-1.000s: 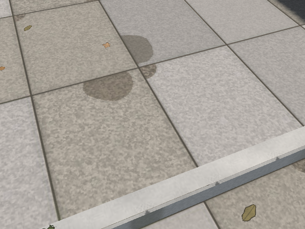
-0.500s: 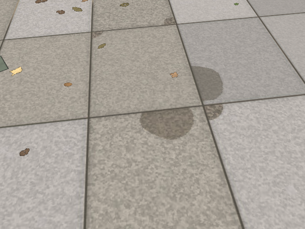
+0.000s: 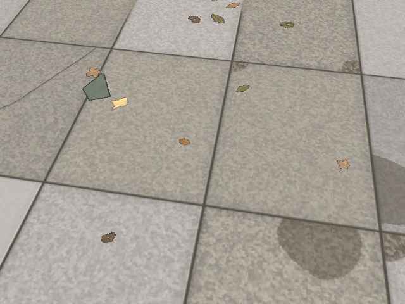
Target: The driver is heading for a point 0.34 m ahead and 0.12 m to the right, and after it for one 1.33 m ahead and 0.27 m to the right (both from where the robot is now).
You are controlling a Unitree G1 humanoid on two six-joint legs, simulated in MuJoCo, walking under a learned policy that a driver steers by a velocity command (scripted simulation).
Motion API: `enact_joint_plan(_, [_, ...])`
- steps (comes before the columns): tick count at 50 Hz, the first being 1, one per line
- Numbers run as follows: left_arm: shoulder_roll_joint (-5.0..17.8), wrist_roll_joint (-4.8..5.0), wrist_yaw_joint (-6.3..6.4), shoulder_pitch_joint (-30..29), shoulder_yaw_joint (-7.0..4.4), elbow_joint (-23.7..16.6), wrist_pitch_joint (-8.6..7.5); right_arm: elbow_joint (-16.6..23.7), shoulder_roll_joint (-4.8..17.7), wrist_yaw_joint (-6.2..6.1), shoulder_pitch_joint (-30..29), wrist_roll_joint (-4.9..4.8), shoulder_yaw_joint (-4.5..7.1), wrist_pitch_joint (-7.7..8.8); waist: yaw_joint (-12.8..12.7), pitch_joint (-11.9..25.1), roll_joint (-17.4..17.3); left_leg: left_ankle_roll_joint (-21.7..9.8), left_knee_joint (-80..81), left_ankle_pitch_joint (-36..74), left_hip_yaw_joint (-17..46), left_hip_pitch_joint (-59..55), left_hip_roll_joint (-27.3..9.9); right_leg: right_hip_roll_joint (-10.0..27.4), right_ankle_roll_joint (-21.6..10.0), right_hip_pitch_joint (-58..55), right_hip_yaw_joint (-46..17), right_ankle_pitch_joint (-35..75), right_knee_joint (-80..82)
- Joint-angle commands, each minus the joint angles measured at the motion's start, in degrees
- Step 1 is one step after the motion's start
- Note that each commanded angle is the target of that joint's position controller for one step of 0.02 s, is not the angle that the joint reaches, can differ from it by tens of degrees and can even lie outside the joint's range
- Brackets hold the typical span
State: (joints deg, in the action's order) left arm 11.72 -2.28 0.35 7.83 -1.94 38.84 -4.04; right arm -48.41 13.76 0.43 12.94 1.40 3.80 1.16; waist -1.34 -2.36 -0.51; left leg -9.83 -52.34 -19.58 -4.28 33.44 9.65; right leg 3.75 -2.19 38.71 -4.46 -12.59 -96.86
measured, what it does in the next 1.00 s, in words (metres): climbs, turning right: right foot, then left foot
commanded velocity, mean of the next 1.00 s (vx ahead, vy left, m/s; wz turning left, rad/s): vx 0.50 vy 0.00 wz -0.38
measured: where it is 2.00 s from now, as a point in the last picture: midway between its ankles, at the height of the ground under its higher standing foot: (290, 146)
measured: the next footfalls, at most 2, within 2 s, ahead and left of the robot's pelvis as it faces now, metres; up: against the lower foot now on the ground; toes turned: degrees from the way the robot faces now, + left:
right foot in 0.42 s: +0.39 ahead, -0.05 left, +0.00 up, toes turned -9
left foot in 0.84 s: +0.70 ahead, +0.08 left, +0.00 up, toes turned -23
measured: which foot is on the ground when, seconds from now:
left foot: down 0.00-0.42, up 0.44-0.82, down 0.84-1.00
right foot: up 0.00-0.40, down 0.42-0.86, up 0.88-1.00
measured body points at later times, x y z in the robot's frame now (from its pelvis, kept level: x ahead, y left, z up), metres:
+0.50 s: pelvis +0.31 -0.01 +0.04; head +0.32 +0.01 +0.49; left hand +0.45 +0.24 -0.08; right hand +0.31 -0.28 -0.08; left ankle +0.15 +0.07 -0.56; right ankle +0.35 -0.05 -0.68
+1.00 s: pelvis +0.59 +0.00 +0.06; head +0.61 +0.01 +0.51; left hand +0.79 +0.22 -0.06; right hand +0.60 -0.29 -0.03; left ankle +0.67 +0.09 -0.68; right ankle +0.49 -0.07 -0.59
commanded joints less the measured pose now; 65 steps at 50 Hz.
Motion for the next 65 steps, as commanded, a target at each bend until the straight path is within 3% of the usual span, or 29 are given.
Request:
enact_joint_plan(1, [-0.18, -0.72, 1.13, 9.84, 1.13, -2.22, 1.95, 2.07, 2.29, 0.02, 0.09, -0.26, 0.24, 3.54, -4.51, 3.84, 2.04, 1.32, 27.74, 18.95, 22.23, -6.18, -14.75, 3.03, -0.27, 6.06, -1.65, -0.43, 6.89])
enact_joint_plan(4, [4.09, -0.15, 0.03, 3.97, -0.12, -2.16, 2.57, 1.74, 3.97, -0.43, 4.95, -0.93, 0.50, 5.06, 0.12, 3.25, 1.25, 5.96, 35.31, 35.83, 15.44, -12.81, -12.49, 1.49, 0.90, 4.79, 3.48, 7.10, 23.05])
enact_joint_plan(6, [3.45, 0.55, -1.01, 0.50, -0.11, -2.56, 2.77, 1.16, 4.93, -0.83, 10.59, -1.71, 0.77, 5.58, 3.81, 3.31, -1.01, 8.18, 37.00, 47.65, 12.36, -22.85, -13.00, 1.19, 0.16, 8.10, 6.37, 10.92, 31.87])
enact_joint_plan(9, [2.53, 1.72, -2.07, -4.16, 0.08, -2.35, 2.52, 1.51, 4.69, -1.49, 13.71, -1.49, 0.36, 4.96, 6.67, 4.07, -3.41, 10.81, 39.56, 47.20, 7.93, -33.08, -11.99, -1.54, -1.52, 7.59, 9.13, 16.81, 43.75])
enact_joint_plan(13, [2.37, 1.90, -2.43, -6.32, 0.29, -2.21, 2.82, 1.30, 4.43, -2.11, 13.68, -0.57, -0.52, 5.05, 6.03, 1.57, -4.44, 11.40, 42.62, 53.88, 3.36, -38.10, -14.70, -4.56, -3.06, 3.49, 10.10, 17.24, 54.11])
enact_joint_plan(16, [4.29, 1.38, -2.12, -4.51, -0.20, -1.41, 3.46, 0.27, 4.42, -3.52, 14.27, -0.48, -1.17, 4.99, 4.41, 2.05, -5.12, 12.38, 37.94, 73.74, -0.02, -42.88, -16.58, -8.36, -4.25, -4.37, 13.58, 12.93, 61.01])
enact_joint_plan(19, [8.08, 1.34, -1.94, 5.48, -1.62, 1.81, 3.58, 0.21, 8.28, -5.87, 13.97, 0.25, -0.23, 4.06, -0.74, 4.56, -5.45, 13.00, 22.98, 89.02, -0.23, -45.22, -19.68, -11.27, -6.11, -14.12, 14.07, 5.26, 64.47])
enact_joint_plan(20, [9.96, 1.30, -1.62, 13.17, -2.53, 4.08, 3.32, 1.06, 10.06, -6.18, 11.78, 0.42, 0.41, 3.71, -4.65, 5.97, -4.62, 13.29, 12.62, 86.66, 0.33, -40.68, -20.37, -10.29, -8.21, -21.57, 11.15, 4.64, 67.56])
enact_joint_plan(21, [10.96, 1.41, -1.03, 22.28, -3.42, 6.49, 2.83, 3.01, 12.45, -5.82, 5.58, -0.62, 1.37, 3.59, -11.57, 8.56, -1.76, 13.71, -7.64, 70.92, -2.42, -32.00, -16.40, -7.03, -12.68, -32.51, 7.27, 11.03, 73.81])
enact_joint_plan(22, [12.03, 1.79, -0.67, 24.40, -3.74, 8.19, 2.66, 6.44, 6.61, -4.90, 1.96, 0.09, 0.03, 4.31, -10.04, 10.82, 8.27, 12.03, -26.36, 4.20, -0.61, -8.35, -8.63, 3.81, -16.85, -50.15, -5.21, 17.64, 67.02])
enact_joint_plan(23, [14.64, 2.25, -0.38, 18.09, -4.20, 6.23, 2.49, 9.65, 3.40, -3.77, 7.58, -0.50, -0.86, 4.34, -1.88, 14.73, 11.54, 13.37, -40.86, -10.23, 7.70, 8.17, -4.31, 15.23, -27.96, -55.76, -32.41, 15.08, 72.10])
enact_joint_plan(24, [12.88, 2.95, -0.08, 13.90, -4.52, 3.63, 2.72, 10.53, 6.69, -2.53, 4.85, 0.52, -0.99, 5.22, -2.86, 9.86, 3.00, 11.84, -37.92, -3.61, 13.45, 13.02, -8.42, 14.78, -27.81, -48.87, -33.18, 0.18, 79.82])
enact_joint_plan(26, [7.89, 1.99, 0.04, 9.16, -3.11, 2.92, 2.50, 10.93, 8.02, -0.90, 2.62, 0.54, -0.71, 5.80, 1.94, 0.22, -5.58, 10.63, -28.18, 1.80, 10.09, 10.33, -11.25, 9.83, -21.73, -33.57, -24.07, -1.47, 85.57])
enact_joint_plan(30, [11.34, 1.91, -0.27, 11.18, -3.40, 3.78, -0.30, 12.91, 4.49, -0.07, 1.17, 1.77, -2.36, 2.03, 3.77, -1.78, -1.63, 12.75, -10.47, 3.69, 5.75, 1.55, -14.01, 1.44, -17.02, -19.79, -12.36, 15.03, 86.31])
enact_joint_plan(33, [11.76, 1.91, -0.80, 14.12, -3.68, 4.45, -0.14, 15.32, 2.25, 0.61, -6.40, 1.16, -3.73, 1.65, 0.33, -1.04, 3.20, 13.32, 6.32, 12.30, 3.28, -3.21, -13.38, -2.51, -13.02, -19.00, -8.39, 18.86, 84.65])
enact_joint_plan(37, [12.98, 1.52, -1.12, 18.35, -4.24, 4.50, 0.59, 16.98, 3.67, 0.36, -12.46, 0.03, -3.59, 2.21, -4.06, 2.46, 5.19, 12.48, 16.29, 17.53, 2.75, -5.18, -10.48, -1.14, -10.19, -27.80, -11.29, 23.26, 79.24])
enact_joint_plan(39, [13.67, 1.29, -0.68, 17.32, -4.49, 3.53, 0.75, 17.37, 5.42, -0.10, -11.35, 0.01, -2.94, 2.96, -2.75, 3.61, 5.57, 11.55, 20.37, 13.95, 4.44, -8.49, -9.69, 0.87, -8.75, -30.65, -14.82, 22.61, 75.58])
enact_joint_plan(41, [14.35, 1.43, -0.59, 14.01, -4.60, 2.40, 0.42, 14.88, 7.85, -0.85, -1.85, 0.36, -1.74, 3.95, 2.95, 7.52, 3.92, 9.61, 25.95, 11.16, 5.08, -21.13, -8.72, -0.94, -6.36, -29.04, -14.61, 24.24, 65.22])
enact_joint_plan(42, [11.95, 2.09, -1.00, 12.99, -3.91, 1.13, -0.10, 13.76, 11.52, -1.68, 6.19, 1.51, -0.58, 4.70, 6.81, 13.43, -0.77, 6.83, 27.61, 5.95, 12.75, -32.90, -16.97, -4.19, -4.53, -23.51, -11.05, 17.15, 52.22])
enact_joint_plan(43, [6.92, 3.56, -0.88, 14.59, -2.60, -1.37, -0.35, 14.00, 16.65, -2.50, 12.10, 3.05, 0.73, 4.26, 8.07, 19.76, -10.56, 2.80, 31.44, -3.96, 32.24, -46.31, -32.09, -10.42, -2.46, -9.36, -2.72, -6.73, 36.17])
enact_joint_plan(44, [9.02, 2.32, -0.89, 17.51, -2.66, -2.46, 0.10, 13.00, 17.45, -2.30, 10.43, 2.30, 1.40, 3.20, 4.72, 20.86, -18.20, -2.40, 36.03, -7.32, 49.55, -46.88, -36.19, -10.57, -2.26, 0.98, -0.18, -19.44, 27.40])
enact_joint_plan(45, [10.64, 1.03, -0.61, 15.78, -2.93, -0.80, 1.17, 14.00, 11.20, -2.05, 7.03, 1.80, 0.24, 2.74, 4.09, 13.74, -7.92, -2.12, 35.56, -13.24, 42.82, -41.33, -34.02, -6.14, -2.35, 3.96, -0.94, -14.92, 22.63])
enact_joint_plan(46, [10.08, 0.52, -1.24, 12.02, -2.75, -1.18, 1.50, 13.79, 7.27, -1.67, 4.93, 1.10, -0.73, 2.83, 4.16, 8.39, -3.02, -0.94, 36.40, -10.13, 33.99, -34.93, -30.58, -4.60, -1.96, 3.62, -0.25, -10.60, 23.74])
enact_joint_plan(47, [9.18, 0.53, -1.84, 10.76, -2.68, -1.51, 1.87, 13.32, 5.97, -1.45, 3.57, 0.96, -1.14, 2.95, 2.97, 5.85, -3.64, 0.58, 38.02, -3.94, 26.79, -30.55, -27.83, -3.05, -1.41, 2.15, 0.19, -8.50, 25.89])
enact_joint_plan(52, [6.89, -0.56, -3.54, 8.80, -1.98, -2.62, 3.71, 9.02, 6.82, -0.31, 6.39, 0.03, -0.54, 5.15, 0.80, 3.08, -5.42, -0.57, 41.59, 17.84, 13.47, -24.28, -25.05, -2.23, 0.68, 0.26, -0.36, -3.14, 30.80])
enact_joint_plan(57, [5.31, -0.07, -4.35, 0.32, -0.54, -4.85, 3.17, 6.53, 7.90, 0.24, 6.55, -0.15, -0.13, 4.98, 1.75, 0.59, -5.81, 0.72, 44.02, 17.60, 4.00, -21.76, -22.18, -1.48, 1.03, -4.29, 2.82, 6.29, 49.67])
enact_joint_plan(61, [5.75, 0.16, -4.34, -4.64, -0.29, -6.65, 2.60, 3.80, 10.50, 0.34, 10.71, -0.50, 0.71, 4.05, 3.53, -0.34, -5.84, 1.72, 42.41, 19.20, 3.58, -24.75, -23.87, -1.90, -1.06, -10.44, 7.52, 3.65, 59.78])
enact_joint_plan(63, [6.32, -0.12, -3.58, -2.88, -0.54, -6.39, 2.03, 2.33, 11.56, 0.30, 11.90, -0.50, 1.00, 3.28, 2.63, 0.34, -5.44, 2.18, 37.00, 27.66, 3.16, -27.98, -24.37, -3.66, -2.84, -14.53, 9.40, -0.07, 64.01])
enact_joint_plan(65, [8.34, -1.47, -2.37, 10.67, -1.76, -1.62, 0.80, 1.44, 9.90, 0.20, 13.21, -0.69, 0.28, 2.91, -2.98, 8.56, -0.92, 4.22, 17.48, 36.94, -1.70, -24.37, -19.93, -5.37, -5.16, -34.08, 8.78, 0.74, 68.47])
Keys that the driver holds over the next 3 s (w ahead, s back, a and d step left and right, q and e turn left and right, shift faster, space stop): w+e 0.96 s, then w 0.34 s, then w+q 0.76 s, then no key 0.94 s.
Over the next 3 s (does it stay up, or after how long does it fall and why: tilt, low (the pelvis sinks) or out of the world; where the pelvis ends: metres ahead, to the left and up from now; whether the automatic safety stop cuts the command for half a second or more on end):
stays up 1.27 -0.30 0.06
